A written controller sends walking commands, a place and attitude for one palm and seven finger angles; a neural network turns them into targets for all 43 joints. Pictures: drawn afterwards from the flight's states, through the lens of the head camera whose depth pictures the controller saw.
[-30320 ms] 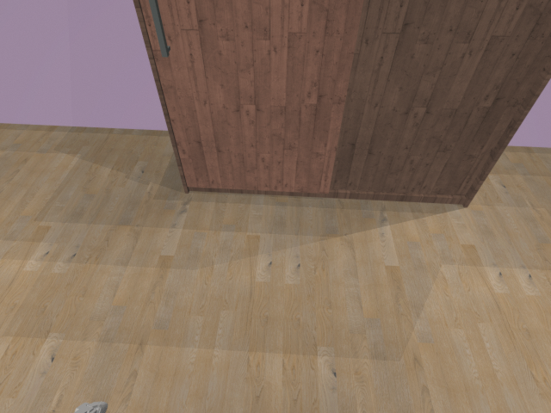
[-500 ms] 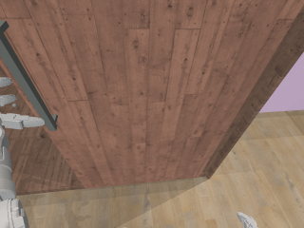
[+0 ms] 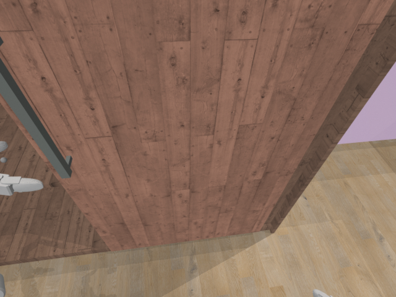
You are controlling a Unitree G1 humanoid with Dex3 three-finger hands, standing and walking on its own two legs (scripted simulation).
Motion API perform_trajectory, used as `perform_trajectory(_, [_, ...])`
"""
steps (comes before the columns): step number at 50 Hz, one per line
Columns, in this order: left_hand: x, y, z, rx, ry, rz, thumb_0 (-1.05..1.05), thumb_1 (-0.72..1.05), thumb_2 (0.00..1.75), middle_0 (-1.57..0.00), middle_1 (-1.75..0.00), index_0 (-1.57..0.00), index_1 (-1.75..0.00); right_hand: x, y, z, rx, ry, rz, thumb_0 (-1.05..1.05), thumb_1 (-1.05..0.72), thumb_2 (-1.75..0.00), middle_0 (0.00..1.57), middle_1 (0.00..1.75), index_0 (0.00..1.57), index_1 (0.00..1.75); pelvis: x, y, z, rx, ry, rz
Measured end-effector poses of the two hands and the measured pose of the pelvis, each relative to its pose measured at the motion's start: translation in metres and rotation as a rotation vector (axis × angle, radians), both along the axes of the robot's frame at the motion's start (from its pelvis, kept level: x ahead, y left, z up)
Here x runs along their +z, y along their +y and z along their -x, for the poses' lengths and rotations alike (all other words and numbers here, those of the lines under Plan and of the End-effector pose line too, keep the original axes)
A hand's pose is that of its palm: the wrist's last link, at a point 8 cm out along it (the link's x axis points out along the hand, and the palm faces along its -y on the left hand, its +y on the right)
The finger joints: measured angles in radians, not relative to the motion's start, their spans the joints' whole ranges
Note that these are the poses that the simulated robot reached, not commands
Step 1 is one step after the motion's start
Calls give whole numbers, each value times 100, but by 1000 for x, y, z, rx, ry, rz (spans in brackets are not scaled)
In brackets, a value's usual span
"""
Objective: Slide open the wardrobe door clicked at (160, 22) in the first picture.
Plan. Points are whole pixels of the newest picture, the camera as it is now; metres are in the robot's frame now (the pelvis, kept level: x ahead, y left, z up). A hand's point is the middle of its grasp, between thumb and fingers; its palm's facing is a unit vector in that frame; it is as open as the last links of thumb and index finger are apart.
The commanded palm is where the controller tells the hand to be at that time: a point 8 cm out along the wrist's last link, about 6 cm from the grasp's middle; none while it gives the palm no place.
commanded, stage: slip the hand off the handle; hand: left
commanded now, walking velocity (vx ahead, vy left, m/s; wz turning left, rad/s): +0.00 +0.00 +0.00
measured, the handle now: (38, 120) +0.40 +0.34 +0.14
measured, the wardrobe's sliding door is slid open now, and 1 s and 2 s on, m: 0.63 0.63 0.63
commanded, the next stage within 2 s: draw the hand back to the body in 0.38 s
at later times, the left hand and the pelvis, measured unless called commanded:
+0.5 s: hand out of the picture +0.22 +0.36 +0.13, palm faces +0.58 -0.78 -0.23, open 14.7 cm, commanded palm +0.18 +0.39 +0.14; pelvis -0.02 -0.01 +0.00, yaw +3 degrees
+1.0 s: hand out of the picture +0.18 +0.31 +0.15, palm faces +0.19 -0.98 -0.08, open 14.6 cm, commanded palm +0.14 +0.35 +0.16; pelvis -0.02 -0.01 +0.00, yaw +2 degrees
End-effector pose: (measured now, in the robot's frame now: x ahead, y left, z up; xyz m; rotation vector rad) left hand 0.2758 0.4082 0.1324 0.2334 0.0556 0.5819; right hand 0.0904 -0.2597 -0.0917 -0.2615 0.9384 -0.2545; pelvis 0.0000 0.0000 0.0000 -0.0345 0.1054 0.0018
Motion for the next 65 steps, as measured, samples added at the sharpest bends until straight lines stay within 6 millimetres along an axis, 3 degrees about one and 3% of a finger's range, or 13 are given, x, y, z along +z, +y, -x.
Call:
perform_trajectory(9, [5,3,54,47,-16,-6,-2,-55,20,-26,-115,-25,-115,12,23,-54,106,-151,-15,1,-90,-90,20,30,20,30,1,0,4,30,-38,-2])
perform_trajectory(18, [7,-12,87,30,-17,-4,-2,-55,20,-26,-115,-25,-115,31,41,-91,200,-291,-38,1,-90,-90,20,30,21,30,4,-4,12,52,-73,-7])
perform_trajectory(27, [9,-19,105,30,-34,9,-2,-55,20,-26,-115,-25,-115,30,38,-83,217,-302,-47,1,-90,-90,20,30,21,30,4,-13,18,61,-96,-8])
perform_trajectory(37, [19,-40,98,-403,-66,129,-2,-55,20,-26,-115,-25,-115,32,12,-53,146,-342,-33,2,-90,-90,20,30,21,30,4,-17,21,40,-126,1])
perform_trajectory(44, [25,-43,112,-418,-96,129,-2,-55,20,-26,-115,-25,-115,40,2,-43,125,-404,-34,2,-90,-90,20,30,20,30,3,-13,21,21,-127,2])
perform_trajectory(51, [19,-53,128,-394,-97,133,-2,-52,21,-26,-113,-25,-113,46,16,-53,160,-436,-32,2,-90,-90,20,30,20,30,4,-7,23,32,-143,3])
perform_trajectory(53, [23,-53,130,-314,-63,30,-2,-49,23,-26,-111,-25,-111,48,24,-58,196,-432,-32,2,-90,-90,20,30,20,30,5,-5,24,36,-149,6])
perform_trajectory(58, [30,-57,138,-113,-57,-135,-2,-36,29,-25,-103,-24,-104,49,44,-69,240,-405,-58,2,-90,-90,20,30,20,30,11,1,25,25,-154,0])
perform_trajectory(65, [40,-69,141,-55,-101,-199,-1,-13,40,-25,-90,-24,-91,43,61,-77,252,-344,-90,2,-90,-90,20,30,21,30,15,7,17,16,-171,-13])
